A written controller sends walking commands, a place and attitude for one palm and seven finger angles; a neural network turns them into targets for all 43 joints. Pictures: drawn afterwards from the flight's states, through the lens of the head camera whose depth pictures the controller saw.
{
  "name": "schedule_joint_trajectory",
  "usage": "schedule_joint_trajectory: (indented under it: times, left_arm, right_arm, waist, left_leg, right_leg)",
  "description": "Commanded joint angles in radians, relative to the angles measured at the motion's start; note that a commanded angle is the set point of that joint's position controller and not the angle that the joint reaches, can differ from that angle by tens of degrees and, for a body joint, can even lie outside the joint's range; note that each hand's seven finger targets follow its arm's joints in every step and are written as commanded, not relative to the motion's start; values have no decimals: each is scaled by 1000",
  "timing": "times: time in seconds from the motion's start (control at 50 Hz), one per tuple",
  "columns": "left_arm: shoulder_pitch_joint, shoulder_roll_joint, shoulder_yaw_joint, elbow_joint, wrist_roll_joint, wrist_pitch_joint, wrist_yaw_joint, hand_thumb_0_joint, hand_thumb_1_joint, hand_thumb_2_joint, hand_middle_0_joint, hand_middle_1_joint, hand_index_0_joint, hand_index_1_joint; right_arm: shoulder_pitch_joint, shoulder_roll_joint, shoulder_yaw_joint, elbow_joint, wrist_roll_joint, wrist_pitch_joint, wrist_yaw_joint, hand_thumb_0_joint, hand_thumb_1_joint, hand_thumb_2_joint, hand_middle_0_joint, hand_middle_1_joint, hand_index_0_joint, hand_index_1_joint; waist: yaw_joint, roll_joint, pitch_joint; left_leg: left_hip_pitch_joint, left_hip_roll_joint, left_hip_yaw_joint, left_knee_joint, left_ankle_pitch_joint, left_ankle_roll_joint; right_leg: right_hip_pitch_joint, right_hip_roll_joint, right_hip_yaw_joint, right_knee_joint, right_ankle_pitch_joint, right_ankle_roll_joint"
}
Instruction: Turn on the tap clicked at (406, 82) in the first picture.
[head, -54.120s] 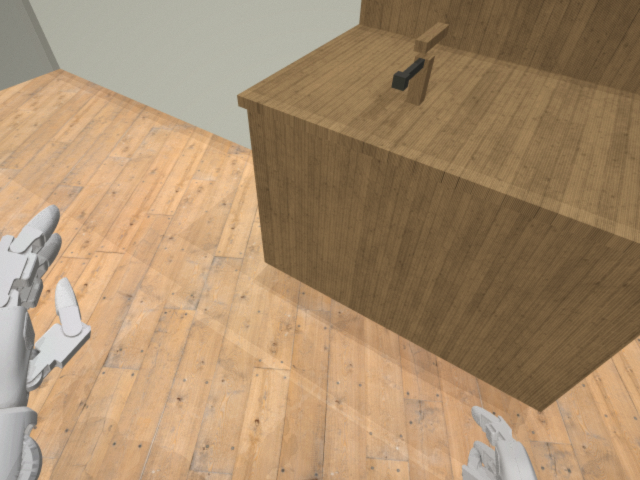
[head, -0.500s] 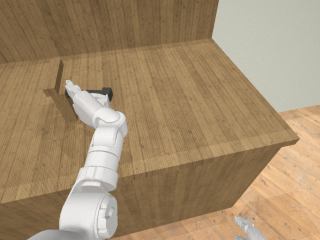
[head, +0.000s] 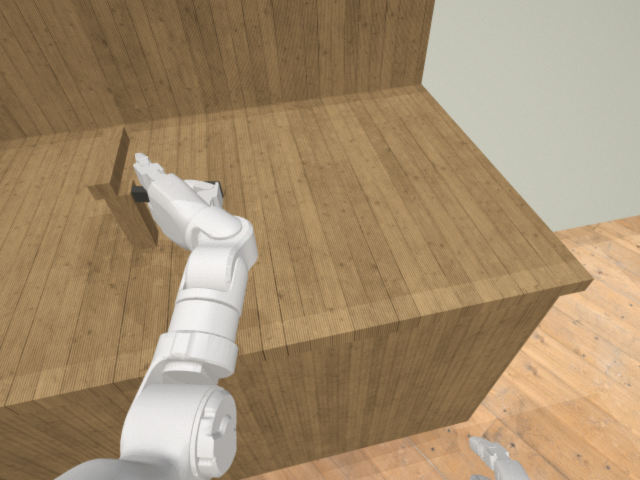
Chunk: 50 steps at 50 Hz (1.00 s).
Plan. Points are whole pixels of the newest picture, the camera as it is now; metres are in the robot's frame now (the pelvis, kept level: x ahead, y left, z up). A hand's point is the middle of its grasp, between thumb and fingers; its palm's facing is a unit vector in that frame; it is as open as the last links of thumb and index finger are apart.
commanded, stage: lift the hand up off the lever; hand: left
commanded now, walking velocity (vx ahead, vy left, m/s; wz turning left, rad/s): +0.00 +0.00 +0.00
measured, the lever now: (211, 194) +0.47 +0.19 +0.11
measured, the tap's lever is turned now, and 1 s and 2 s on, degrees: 75 75 75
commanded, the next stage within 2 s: draw the hand back beside the body in 1.06 s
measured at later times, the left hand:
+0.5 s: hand (204, 183) +0.42 +0.17 +0.18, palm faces +0.75 -0.66 -0.05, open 7.8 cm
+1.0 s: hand (202, 179) +0.41 +0.16 +0.19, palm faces +0.73 -0.68 -0.05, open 7.8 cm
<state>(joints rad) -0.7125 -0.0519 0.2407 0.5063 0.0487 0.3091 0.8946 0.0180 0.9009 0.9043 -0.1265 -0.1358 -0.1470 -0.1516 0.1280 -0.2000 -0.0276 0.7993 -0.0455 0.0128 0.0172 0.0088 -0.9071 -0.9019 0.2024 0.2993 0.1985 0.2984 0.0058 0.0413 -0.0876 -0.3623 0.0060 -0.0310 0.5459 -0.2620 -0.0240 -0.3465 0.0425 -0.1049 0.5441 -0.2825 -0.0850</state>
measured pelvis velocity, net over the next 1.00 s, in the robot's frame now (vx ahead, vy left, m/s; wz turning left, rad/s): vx -0.01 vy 0.01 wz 0.00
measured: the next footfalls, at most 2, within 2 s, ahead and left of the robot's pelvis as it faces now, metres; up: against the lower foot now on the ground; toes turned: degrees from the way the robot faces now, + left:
none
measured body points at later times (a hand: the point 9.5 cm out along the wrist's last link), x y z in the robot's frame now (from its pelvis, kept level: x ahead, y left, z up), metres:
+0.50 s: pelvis +0.00 +0.00 +0.01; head +0.00 -0.03 +0.45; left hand +0.37 +0.20 +0.19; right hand +0.17 -0.23 -0.11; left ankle +0.01 +0.14 -0.73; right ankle +0.00 -0.06 -0.73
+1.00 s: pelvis -0.01 +0.01 +0.01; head -0.02 -0.01 +0.46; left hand +0.36 +0.20 +0.20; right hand +0.19 -0.20 -0.10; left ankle +0.01 +0.14 -0.73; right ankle +0.00 -0.06 -0.73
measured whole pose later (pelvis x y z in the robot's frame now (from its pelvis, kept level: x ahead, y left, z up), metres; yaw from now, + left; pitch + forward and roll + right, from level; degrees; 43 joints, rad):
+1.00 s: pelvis -0.01 +0.01 +0.01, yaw +0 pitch +1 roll +0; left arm -0.71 -0.06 0.20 0.41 0.00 0.42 0.85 0.02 0.90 0.90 -0.15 -0.15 -0.15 -0.15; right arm 0.05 -0.18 0.00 0.81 -0.01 0.02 0.01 0.01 -0.91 -0.90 0.20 0.30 0.20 0.30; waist 0.04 0.05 -0.07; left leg -0.25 0.00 -0.03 0.46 -0.22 -0.02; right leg -0.23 0.04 -0.10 0.45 -0.23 -0.08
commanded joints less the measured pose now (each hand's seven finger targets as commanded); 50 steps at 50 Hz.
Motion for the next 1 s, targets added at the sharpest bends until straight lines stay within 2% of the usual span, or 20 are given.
schedule_joint_trajectory:
  times: [0.0,0.06,0.12,0.16,0.2,0.24,0.26,0.3,0.36,0.38,0.44,0.46,0.52,0.56,0.62,0.66,0.74,0.82,0.86,0.98]
  left_arm:
    - [-434,135,-30,-219,33,-51,0,0,900,900,-150,-150,-150,-150]
    - [-426,173,3,-204,25,-40,-4,0,900,900,-150,-150,-150,-150]
    - [-480,123,-52,-238,31,-42,-5,0,900,900,-150,-150,-150,-150]
    - [-453,173,-9,-231,25,-39,-9,0,900,900,-150,-150,-150,-150]
    - [-493,148,-38,-237,26,-40,-10,0,900,900,-150,-150,-150,-150]
    - [-487,152,-33,-241,25,-35,-9,0,900,900,-150,-150,-150,-150]
    - [-467,198,8,-249,22,-36,-13,0,900,900,-150,-150,-150,-150]
    - [-473,152,-36,-266,23,-29,-18,0,900,900,-150,-150,-150,-150]
    - [-396,169,-15,-284,12,-14,-27,0,900,900,-150,-150,-150,-150]
    - [-404,130,-50,-304,6,-12,-32,0,900,900,-150,-150,-150,-150]
    - [-371,127,-56,-358,-3,1,-39,0,900,900,-150,-150,-150,-150]
    - [-345,156,-28,-364,-10,6,-43,0,900,900,-150,-150,-150,-150]
    - [-381,115,-73,-382,-9,22,-46,0,900,900,-150,-150,-150,-150]
    - [-366,168,-29,-385,-16,24,-48,0,900,900,-150,-150,-150,-150]
    - [-438,100,-99,-385,3,25,-44,0,900,900,-150,-150,-150,-150]
    - [-456,110,-93,-380,0,27,-42,0,900,900,-150,-150,-150,-150]
    - [-437,87,-103,-364,-6,41,-40,0,900,900,-150,-150,-150,-150]
    - [-436,100,-83,-317,-21,61,-41,0,900,900,-150,-150,-150,-150]
    - [-433,135,-52,-314,-22,60,-40,0,900,900,-150,-150,-150,-150]
    - [-499,108,-76,-277,1,47,-27,0,900,900,-150,-150,-150,-150]
  right_arm:
    - [-122,-104,-26,-144,4,-41,-13,0,-900,-900,200,300,200,300]
    - [-130,-108,-27,-139,9,-38,-22,0,-900,-900,200,300,200,300]
    - [-141,-102,-22,-141,9,-49,-19,0,-900,-900,200,300,200,300]
    - [-144,-108,-27,-136,9,-46,-25,0,-900,-900,200,300,200,300]
    - [-154,-102,-22,-136,13,-49,-25,0,-900,-900,200,300,200,300]
    - [-152,-102,-21,-137,11,-53,-27,0,-900,-900,200,300,200,300]
    - [-151,-108,-25,-136,11,-47,-31,0,-900,-900,200,300,200,300]
    - [-155,-102,-21,-142,13,-47,-27,0,-900,-900,200,300,200,300]
    - [-155,-108,-26,-148,13,-39,-27,0,-900,-900,200,300,200,300]
    - [-157,-105,-21,-157,17,-40,-24,0,-900,-900,200,300,200,300]
    - [-165,-105,-23,-163,19,-36,-21,0,-900,-900,200,300,200,300]
    - [-170,-108,-25,-162,21,-32,-23,0,-900,-900,200,300,200,300]
    - [-188,-101,-18,-157,24,-37,-18,0,-900,-900,200,300,200,300]
    - [-197,-104,-21,-151,26,-34,-24,0,-900,-900,200,300,200,300]
    - [-215,-93,-15,-142,25,-49,-17,0,-900,-900,200,300,200,300]
    - [-215,-93,-16,-134,26,-53,-16,0,-900,-900,200,300,200,300]
    - [-222,-89,-14,-140,27,-48,-12,0,-900,-900,200,300,200,300]
    - [-233,-91,-8,-138,32,-41,-14,0,-900,-900,200,300,200,300]
    - [-236,-93,-11,-134,31,-37,-19,0,-900,-900,200,300,200,300]
    - [-243,-87,-6,-126,29,-44,-15,0,-900,-900,200,300,200,300]
  waist:
    - [-1,-120,-312]
    - [5,-125,-280]
    - [-7,-106,-280]
    - [1,-119,-280]
    - [-7,-112,-268]
    - [-5,-117,-281]
    - [6,-107,-295]
    - [0,-92,-302]
    - [15,-105,-311]
    - [9,-104,-302]
    - [13,-121,-318]
    - [25,-116,-310]
    - [15,-116,-275]
    - [27,-126,-265]
    - [14,-84,-249]
    - [19,-61,-250]
    - [21,-70,-278]
    - [24,-117,-241]
    - [34,-117,-241]
    - [23,-93,-222]
  left_leg:
    - [92,-15,41,-25,235,30]
    - [83,-16,37,-44,192,33]
    - [103,-17,42,-41,189,36]
    - [101,-17,37,-49,174,37]
    - [102,-15,40,-50,153,37]
    - [108,-16,42,-52,166,38]
    - [115,-16,38,-58,184,38]
    - [125,-16,43,-56,207,35]
    - [142,-16,40,-60,259,34]
    - [152,-15,45,-61,276,34]
    - [176,-12,46,-60,315,31]
    - [180,-13,39,-69,323,30]
    - [189,-10,44,-69,314,29]
    - [187,-10,38,-80,297,30]
    - [203,-6,39,-76,278,26]
    - [211,-7,31,-84,274,20]
    - [211,-10,36,-82,281,17]
    - [191,-9,32,-99,230,22]
    - [187,-9,27,-111,229,20]
    - [171,-6,32,-105,166,23]
  right_leg:
    - [194,-73,69,-102,313,78]
    - [194,-73,76,-130,250,80]
    - [176,-76,82,-136,244,80]
    - [189,-74,82,-148,219,82]
    - [177,-80,90,-159,185,84]
    - [191,-82,93,-158,223,87]
    - [211,-77,87,-153,234,82]
    - [212,-81,85,-141,274,82]
    - [244,-75,74,-131,346,79]
    - [241,-79,73,-127,371,79]
    - [266,-80,69,-124,430,81]
    - [273,-73,62,-126,415,75]
    - [246,-77,64,-140,394,77]
    - [253,-69,63,-153,346,73]
    - [202,-67,59,-159,267,65]
    - [194,-58,53,-161,234,59]
    - [215,-61,56,-154,253,59]
    - [210,-63,60,-180,198,66]
    - [225,-58,57,-183,189,62]
    - [181,-63,64,-188,122,63]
